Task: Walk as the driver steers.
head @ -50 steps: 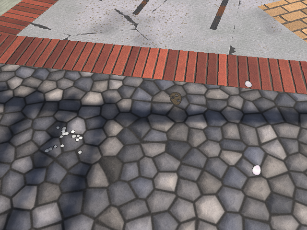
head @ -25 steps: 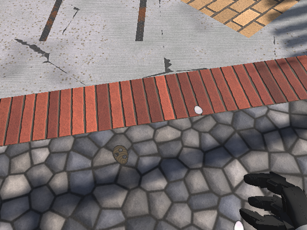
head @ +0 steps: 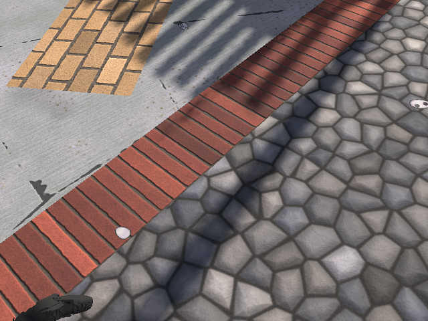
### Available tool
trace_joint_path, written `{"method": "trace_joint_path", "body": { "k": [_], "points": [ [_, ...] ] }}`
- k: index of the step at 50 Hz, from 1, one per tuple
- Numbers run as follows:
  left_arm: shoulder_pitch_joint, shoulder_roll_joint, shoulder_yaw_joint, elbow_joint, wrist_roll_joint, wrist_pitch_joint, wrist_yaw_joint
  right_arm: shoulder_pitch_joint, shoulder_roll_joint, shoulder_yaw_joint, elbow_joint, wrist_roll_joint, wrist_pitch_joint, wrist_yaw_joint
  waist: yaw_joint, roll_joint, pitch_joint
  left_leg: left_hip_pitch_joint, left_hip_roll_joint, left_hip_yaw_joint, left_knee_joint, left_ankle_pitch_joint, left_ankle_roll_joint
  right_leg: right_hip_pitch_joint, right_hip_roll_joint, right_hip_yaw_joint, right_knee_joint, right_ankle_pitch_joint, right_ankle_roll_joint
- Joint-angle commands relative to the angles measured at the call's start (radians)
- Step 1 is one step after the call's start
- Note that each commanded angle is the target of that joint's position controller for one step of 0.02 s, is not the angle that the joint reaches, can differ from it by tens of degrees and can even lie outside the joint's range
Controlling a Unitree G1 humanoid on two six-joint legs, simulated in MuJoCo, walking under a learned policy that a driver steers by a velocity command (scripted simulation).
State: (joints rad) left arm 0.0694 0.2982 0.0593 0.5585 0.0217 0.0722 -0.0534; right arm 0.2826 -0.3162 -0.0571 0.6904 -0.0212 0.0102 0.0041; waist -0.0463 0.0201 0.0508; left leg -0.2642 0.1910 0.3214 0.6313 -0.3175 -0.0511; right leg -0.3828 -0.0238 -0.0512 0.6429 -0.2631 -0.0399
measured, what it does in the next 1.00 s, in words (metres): walks ahead, turning left: left foot, then right foot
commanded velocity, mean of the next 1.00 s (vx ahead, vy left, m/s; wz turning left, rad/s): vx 0.65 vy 0.00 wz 0.62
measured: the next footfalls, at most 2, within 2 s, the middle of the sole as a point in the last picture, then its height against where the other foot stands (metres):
left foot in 0.50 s outside the picture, level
right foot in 0.90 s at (183, 298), level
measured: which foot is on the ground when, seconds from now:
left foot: down 0.00-0.00, up 0.02-0.48, down 0.50-0.88, up 0.90-1.00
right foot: down 0.00-0.48, up 0.50-0.88, down 0.90-1.00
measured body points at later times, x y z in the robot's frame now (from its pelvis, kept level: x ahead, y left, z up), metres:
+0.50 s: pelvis +0.09 +0.04 +0.01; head +0.08 +0.07 +0.46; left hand +0.13 +0.35 -0.11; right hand +0.28 -0.22 -0.07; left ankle +0.06 +0.12 -0.72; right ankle +0.05 -0.10 -0.72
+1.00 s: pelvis +0.40 +0.18 +0.00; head +0.42 +0.20 +0.45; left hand +0.34 +0.50 -0.08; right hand +0.65 +0.00 -0.11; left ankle +0.19 +0.16 -0.62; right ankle +0.52 +0.12 -0.72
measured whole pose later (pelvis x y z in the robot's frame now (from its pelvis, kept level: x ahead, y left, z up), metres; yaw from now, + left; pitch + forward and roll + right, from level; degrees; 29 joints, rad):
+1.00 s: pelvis +0.40 +0.18 +0.00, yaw +42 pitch +2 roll -1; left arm 0.17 0.31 0.03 0.67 0.05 -0.06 0.01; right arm 0.32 -0.36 -0.07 0.76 -0.02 -0.04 0.03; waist -0.03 0.04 0.02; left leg -0.32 -0.07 -0.10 1.24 -0.35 0.12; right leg -0.42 -0.01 -0.04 0.62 -0.24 0.00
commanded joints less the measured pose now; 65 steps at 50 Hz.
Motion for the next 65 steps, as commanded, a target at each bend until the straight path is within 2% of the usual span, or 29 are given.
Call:
{"method": "trace_joint_path", "body": {
  "k": [1, 2, 4, 5, 7, 9, 12, 21, 24, 25, 26, 27, 30, 37, 40, 42, 44, 45, 46, 47, 49, 50, 53, 55, 57, 61, 63, 64, 65],
  "points": [
    [0.123, 0.218, 0.049, -0.059, 0.015, -0.053, 0.026, 0.107, -0.003, 0.002, -0.106, 0.001, 0.03, 0.019, 0.031, -0.389, -0.168, -0.317, -0.065, -0.046, 0.342, -0.38, -0.041, 0.401, -0.375, 0.522, -0.286, 0.595, -0.144],
    [0.196, 0.191, 0.05, -0.04, -0.012, -0.059, 0.038, 0.022, -0.055, -0.007, -0.089, -0.004, 0.055, 0.003, 0.132, -0.236, -0.241, -0.275, -0.085, -0.209, 0.449, -0.352, -0.035, 0.318, -0.406, 0.453, -0.266, 0.769, -0.256],
    [0.063, 0.039, -0.017, -0.008, 0.005, -0.061, 0.058, -0.001, -0.004, 0.012, -0.063, 0.038, 0.061, 0.007, 0.045, -0.204, -0.156, -0.153, -0.08, -0.296, 0.338, -0.218, -0.01, 0.183, -0.277, 0.218, -0.304, 0.605, -0.187],
    [0.005, 0.023, -0.026, -0.003, 0.008, -0.062, 0.07, 0.021, -0.015, 0.007, -0.037, 0.028, 0.056, 0.008, 0.016, -0.214, -0.119, -0.11, -0.102, -0.3, 0.281, -0.17, -0.001, 0.153, -0.229, 0.151, -0.318, 0.527, -0.147],
    [0.009, 0.055, -0.016, 0.009, 0.007, -0.059, 0.083, 0.072, -0.08, -0.02, -0.002, 0.01, 0.054, 0.014, 0.014, -0.21, -0.107, -0.099, -0.155, -0.272, 0.307, -0.143, 0.011, 0.177, -0.214, 0.086, -0.286, 0.605, -0.147],
    [0.1, 0.092, 0.003, 0.024, 0.01, -0.061, 0.074, 0.051, -0.073, -0.02, -0.013, 0.006, 0.046, 0.03, 0.061, -0.154, -0.159, -0.145, -0.148, -0.266, 0.31, -0.116, 0.04, 0.252, -0.244, 0.143, -0.373, 0.068, -0.149],
    [0.153, 0.116, 0.018, 0.042, 0.013, -0.077, 0.066, -0.066, -0.07, -0.028, -0.066, 0.001, 0.044, 0.063, 0.098, -0.163, -0.068, -0.316, -0.131, -0.286, 0.284, -0.082, 0.071, 0.306, -0.314, 0.268, -0.509, -0.403, -0.142],
    [0.084, 0.139, 0.047, 0.063, 0.018, -0.125, 0.061, -0.05, -0.039, -0.03, -0.054, 0.023, 0.031, 0.093, 0.024, -0.115, -0.039, -0.107, -0.123, -0.2, 0.057, -0.058, 0.152, 0.173, -0.311, 0.012, -0.51, -0.367, -0.065],
    [0.027, 0.122, 0.041, 0.062, 0.017, -0.111, 0.059, 0.128, -0.055, -0.035, 0.026, 0.009, 0.017, 0.078, -0.068, 0.039, -0.032, 0.136, -0.181, -0.162, -0.089, -0.045, 0.198, 0.023, -0.215, -0.145, -0.218, -0.384, -0.016],
    [-0.022, 0.054, 0.017, 0.038, 0.031, -0.107, 0.055, 0.319, -0.13, -0.06, 0.092, 0.001, 0.006, 0.058, -0.15, 0.263, -0.051, 0.285, -0.1, -0.382, -0.184, -0.254, 0.255, -0.146, -0.11, -0.232, 0.198, -0.273, 0.017],
    [-0.11, -0.016, -0.012, -0.052, 0.026, -0.111, 0.043, 0.298, -0.226, -0.07, 0.058, 0.001, -0.004, 0.047, -0.129, 0.392, 0.028, 0.365, 0.065, -0.958, -0.392, -0.537, 0.371, -0.564, 0.066, -0.108, 0.475, -0.339, 0.062],
    [-0.137, 0.024, -0.014, -0.074, 0.047, -0.131, 0.031, 0.203, -0.221, -0.067, -0.003, 0.003, -0.005, 0.033, -0.113, 0.238, 0.04, 0.393, 0.136, -1.095, -0.501, -0.511, 0.402, -0.7, 0.019, 0.064, 0.583, -0.249, 0.072],
    [-0.037, 0.115, 0.002, -0.014, 0.052, -0.158, 0.012, 0.144, -0.187, -0.058, -0.027, 0.006, -0.025, 0.012, -0.027, 0.013, -0.027, 0.327, 0.054, -0.871, -0.433, -0.26, 0.353, -0.57, -0.055, 0.096, 0.512, -0.049, 0.081],
    [-0.172, 0.058, -0.037, -0.037, 0.012, -0.117, -0.001, 0.163, -0.164, -0.058, 0.01, 0.018, -0.071, 0.008, -0.032, 0.035, 0.05, 0.151, -0.106, -0.671, -0.48, 0.121, 0.318, -0.351, 0.001, 0.037, 0.127, 0.164, 0.118],
    [-0.226, 0.068, -0.04, -0.068, 0.001, -0.125, 0.003, 0.158, -0.184, -0.066, 0.024, 0.027, -0.081, 0.003, -0.041, 0.086, 0.035, 0.135, -0.076, -0.697, -0.462, 0.322, 0.291, -0.188, 0.017, 0.038, -0.018, 0.213, 0.092],
    [-0.108, 0.104, -0.025, -0.039, -0.002, -0.13, 0.021, 0.102, -0.201, -0.07, 0.017, 0.029, -0.085, 0.003, 0.028, 0.094, -0.019, 0.116, -0.075, -0.69, -0.37, 0.575, 0.245, 0.034, 0.048, 0.037, -0.075, 0.183, 0.066],
    [0.275, 0.189, 0.019, 0.059, -0.002, -0.134, 0.061, 0.036, -0.233, -0.077, 0.01, 0.021, -0.09, 0.014, 0.228, 0.031, -0.23, -0.004, -0.158, -0.625, 0.075, 0.763, 0.193, 0.49, 0.047, 0.027, -0.054, 0.051, 0.033],
    [0.507, 0.26, 0.046, 0.09, 0.026, -0.141, 0.085, 0.018, -0.128, -0.047, -0.015, 0.011, -0.103, 0.013, 0.309, -0.099, -0.38, -0.178, -0.243, -0.564, 0.444, 0.429, 0.187, 0.742, -0.162, 0.249, -0.082, -0.327, 0.014],
    [0.476, 0.334, 0.052, 0.086, 0.06, -0.144, 0.083, 0.062, 0.023, -0.006, -0.075, 0.044, -0.101, 0.013, 0.206, -0.383, -0.42, -0.439, -0.331, -0.507, 0.713, -0.244, 0.177, 0.802, -0.41, 0.789, -0.353, -0.767, -0.024],
    [0.291, 0.269, 0.045, 0.059, 0.046, -0.139, 0.075, 0.072, -0.03, 0.002, -0.071, 0.036, -0.088, 0.014, 0.125, -0.354, -0.327, -0.52, -0.274, -0.489, 0.803, -0.102, 0.191, 0.65, -0.411, 0.99, -0.462, -0.809, -0.081],
    [0.213, 0.114, 0.014, 0.078, 0.03, -0.138, 0.061, 0.01, -0.082, -0.005, -0.04, -0.013, -0.071, 0.033, 0.099, -0.107, -0.152, -0.468, -0.173, -0.439, 0.722, 0.041, 0.179, 0.403, -0.31, 0.654, -0.405, -0.516, -0.103],
    [0.232, 0.094, 0.006, 0.107, 0.033, -0.145, 0.059, -0.017, -0.068, -0.001, -0.044, -0.022, -0.067, 0.045, 0.086, -0.092, -0.112, -0.431, -0.162, -0.449, 0.675, 0.039, 0.165, 0.317, -0.261, 0.551, -0.413, -0.393, -0.1],
    [0.308, 0.071, -0.005, 0.19, 0.011, -0.175, 0.054, -0.1, -0.02, 0.026, -0.1, -0.034, -0.052, 0.058, 0.05, -0.134, -0.004, -0.463, -0.153, -0.487, 0.539, 0.004, 0.129, 0.208, -0.213, 0.44, -0.466, -0.24, -0.141],
    [0.31, 0.092, 0.0, 0.201, -0.003, -0.181, 0.052, -0.181, -0.041, 0.037, -0.143, -0.045, -0.051, 0.061, 0.027, -0.109, 0.033, -0.523, -0.105, -0.417, 0.417, 0.084, 0.096, 0.2, -0.206, 0.402, -0.513, -0.149, -0.177],
    [0.275, 0.118, 0.01, 0.187, -0.008, -0.182, 0.047, -0.258, -0.037, 0.058, -0.171, -0.03, -0.061, 0.076, 0.025, -0.084, 0.049, -0.344, -0.103, -0.365, 0.18, 0.193, 0.069, 0.069, -0.144, 0.281, -0.558, -0.035, -0.155],
    [0.324, 0.215, 0.036, 0.202, -0.02, -0.179, 0.028, -0.28, -0.073, 0.05, -0.16, -0.009, -0.068, 0.077, 0.034, -0.071, 0.037, -0.058, -0.17, -0.292, 0.027, 0.23, 0.078, 0.065, -0.172, 0.247, -0.559, 0.253, -0.146],
    [0.36, 0.233, 0.038, 0.225, -0.023, -0.171, 0.026, -0.125, -0.114, 0.021, -0.107, -0.02, -0.074, 0.045, -0.046, -0.021, -0.08, 0.159, -0.229, -0.272, -0.057, 0.153, 0.096, 0.148, -0.129, 0.178, -0.252, 0.591, -0.117],
    [0.361, 0.228, 0.038, 0.228, -0.026, -0.171, 0.026, 0.052, -0.146, 0.0, -0.058, -0.035, -0.078, 0.023, -0.128, -0.011, -0.19, 0.41, -0.2, -0.292, -0.037, 0.115, 0.105, 0.036, -0.076, 0.152, 0.021, 0.56, -0.101],
    [0.348, 0.134, 0.015, 0.205, -0.019, -0.174, 0.03, 0.251, -0.237, -0.029, -0.042, -0.056, -0.084, -0.002, -0.206, 0.121, -0.332, 0.623, 0.057, -0.578, -0.095, -0.265, 0.124, -0.148, -0.002, 0.115, 0.421, 0.182, -0.082]
  ]
}}
Keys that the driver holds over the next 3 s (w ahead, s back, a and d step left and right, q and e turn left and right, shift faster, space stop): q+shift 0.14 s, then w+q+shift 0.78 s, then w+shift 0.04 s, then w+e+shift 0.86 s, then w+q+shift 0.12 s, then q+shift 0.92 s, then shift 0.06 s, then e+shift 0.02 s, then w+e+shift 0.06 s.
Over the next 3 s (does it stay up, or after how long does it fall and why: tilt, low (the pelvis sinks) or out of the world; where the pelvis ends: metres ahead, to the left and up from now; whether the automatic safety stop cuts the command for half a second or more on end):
stays up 1.43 0.79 -0.10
